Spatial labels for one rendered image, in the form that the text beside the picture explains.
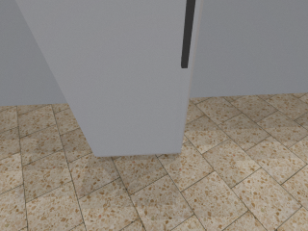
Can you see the handle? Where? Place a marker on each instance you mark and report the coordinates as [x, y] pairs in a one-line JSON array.
[[187, 36]]

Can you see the fridge door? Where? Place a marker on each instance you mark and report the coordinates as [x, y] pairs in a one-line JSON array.
[[118, 65]]

